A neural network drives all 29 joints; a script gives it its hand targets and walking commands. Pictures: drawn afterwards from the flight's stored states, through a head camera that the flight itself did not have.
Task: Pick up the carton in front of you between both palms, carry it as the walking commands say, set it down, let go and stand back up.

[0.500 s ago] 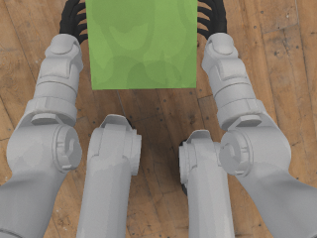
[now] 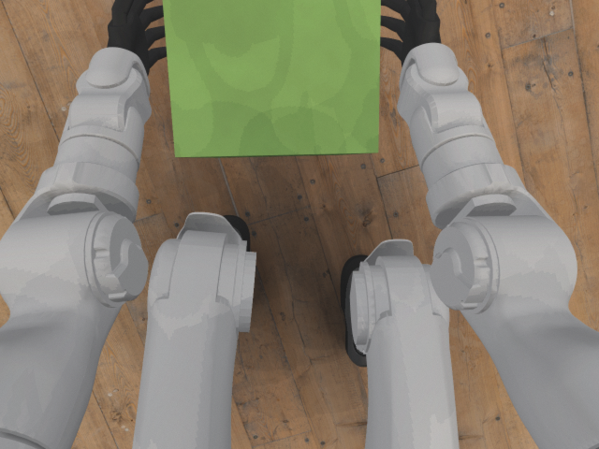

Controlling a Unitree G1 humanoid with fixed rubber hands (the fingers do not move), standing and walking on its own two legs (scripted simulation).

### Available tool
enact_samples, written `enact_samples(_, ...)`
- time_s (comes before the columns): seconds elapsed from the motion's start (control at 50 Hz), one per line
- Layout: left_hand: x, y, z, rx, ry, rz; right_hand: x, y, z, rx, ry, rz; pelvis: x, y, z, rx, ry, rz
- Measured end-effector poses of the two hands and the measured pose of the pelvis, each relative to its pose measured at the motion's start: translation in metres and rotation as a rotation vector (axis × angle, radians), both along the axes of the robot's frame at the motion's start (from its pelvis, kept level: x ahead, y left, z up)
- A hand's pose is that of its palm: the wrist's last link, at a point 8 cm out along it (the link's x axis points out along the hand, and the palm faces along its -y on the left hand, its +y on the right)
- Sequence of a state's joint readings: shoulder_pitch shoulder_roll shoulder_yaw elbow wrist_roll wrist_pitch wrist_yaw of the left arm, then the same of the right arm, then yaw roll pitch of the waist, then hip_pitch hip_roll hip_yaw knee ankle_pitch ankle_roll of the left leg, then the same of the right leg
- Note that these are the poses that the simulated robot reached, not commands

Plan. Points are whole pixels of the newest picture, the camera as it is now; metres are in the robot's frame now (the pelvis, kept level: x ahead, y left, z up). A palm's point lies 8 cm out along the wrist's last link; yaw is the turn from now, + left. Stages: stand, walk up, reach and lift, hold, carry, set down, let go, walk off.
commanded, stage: set down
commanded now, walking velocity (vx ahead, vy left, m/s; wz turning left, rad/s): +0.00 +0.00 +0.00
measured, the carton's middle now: (276, 79) +0.49 +0.10 -0.25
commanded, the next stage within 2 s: let go in 1.42 s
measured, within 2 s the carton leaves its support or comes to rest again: neither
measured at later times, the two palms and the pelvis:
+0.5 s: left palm (74, 40) +0.48 +0.31 -0.16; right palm (437, 50) +0.53 -0.07 -0.15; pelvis +0.00 +0.01 +0.00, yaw +1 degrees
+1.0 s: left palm out of the picture +0.47 +0.31 +0.00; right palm out of the picture +0.53 -0.07 +0.00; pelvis +0.02 +0.01 +0.12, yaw +2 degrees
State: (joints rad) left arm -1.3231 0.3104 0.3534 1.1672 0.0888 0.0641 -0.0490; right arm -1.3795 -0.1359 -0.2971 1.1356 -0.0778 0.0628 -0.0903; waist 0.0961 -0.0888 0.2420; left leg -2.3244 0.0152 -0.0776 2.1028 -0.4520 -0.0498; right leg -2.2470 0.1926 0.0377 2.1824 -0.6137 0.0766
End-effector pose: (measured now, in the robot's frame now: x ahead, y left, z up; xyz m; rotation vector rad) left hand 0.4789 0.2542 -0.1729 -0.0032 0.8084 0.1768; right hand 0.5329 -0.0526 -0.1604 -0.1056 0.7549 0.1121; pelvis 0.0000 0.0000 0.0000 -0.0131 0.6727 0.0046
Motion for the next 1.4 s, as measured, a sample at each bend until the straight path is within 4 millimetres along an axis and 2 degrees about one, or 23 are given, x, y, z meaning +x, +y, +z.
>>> enact_samples(0.1, -0.004, 0.004, -0.010, 0.004, -0.005, 0.022, -0.002, -0.003, -0.007, -0.017, -0.001, 0.026, -0.002, 0.001, -0.001, -0.006, -0.023, 0.003)
enact_samples(0.2, -0.024, 0.031, -0.029, 0.050, 0.029, 0.114, -0.013, -0.021, -0.031, -0.040, 0.031, -0.021, -0.002, 0.005, -0.002, -0.009, -0.035, 0.008)
enact_samples(0.26, -0.028, 0.048, -0.032, 0.070, 0.015, 0.138, -0.017, -0.028, -0.040, -0.040, 0.028, -0.033, -0.002, 0.007, -0.002, -0.009, -0.040, 0.010)
enact_samples(0.3, -0.025, 0.054, -0.031, 0.073, -0.006, 0.140, -0.016, -0.029, -0.041, -0.043, 0.014, -0.030, -0.002, 0.009, -0.004, -0.010, -0.044, 0.012)
enact_samples(0.38, -0.011, 0.056, -0.020, 0.062, -0.064, 0.127, -0.006, -0.031, -0.028, -0.031, -0.047, -0.044, -0.003, 0.012, -0.007, -0.013, -0.048, 0.016)
enact_samples(0.46, -0.002, 0.052, 0.001, 0.044, -0.126, 0.115, -0.003, -0.025, -0.007, -0.025, -0.093, -0.047, -0.002, 0.012, -0.005, -0.016, -0.047, 0.025)
enact_samples(0.54, -0.003, 0.052, 0.033, 0.042, -0.165, 0.109, -0.004, -0.014, 0.025, -0.024, -0.126, -0.049, -0.002, 0.011, 0.009, -0.018, -0.039, 0.034)
enact_samples(0.64, -0.011, 0.057, 0.074, 0.047, -0.154, 0.118, -0.004, -0.009, 0.066, -0.038, -0.113, -0.064, 0.001, 0.011, 0.037, -0.025, 0.000, 0.048)
enact_samples(0.74, -0.008, 0.057, 0.110, 0.048, -0.151, 0.114, 0.000, -0.013, 0.101, -0.041, -0.107, -0.080, 0.007, 0.011, 0.063, -0.034, 0.054, 0.056)
enact_samples(0.86, -0.003, 0.053, 0.141, 0.057, -0.160, 0.102, 0.002, -0.020, 0.132, -0.036, -0.127, -0.087, 0.015, 0.013, 0.088, -0.038, 0.104, 0.054)
enact_samples(1.02, -0.009, 0.060, 0.183, 0.064, -0.170, 0.100, -0.003, -0.020, 0.170, -0.034, -0.146, -0.074, 0.023, 0.014, 0.124, -0.028, 0.130, 0.054)
enact_samples(1.16, -0.011, 0.067, 0.230, 0.056, -0.171, 0.094, -0.002, -0.019, 0.216, -0.041, -0.142, -0.071, 0.030, 0.015, 0.163, -0.028, 0.128, 0.066)
enact_samples(1.4, -0.012, 0.067, 0.304, 0.052, -0.168, 0.080, -0.004, -0.022, 0.293, -0.040, -0.135, -0.072, 0.044, 0.020, 0.232, -0.033, 0.104, 0.079)
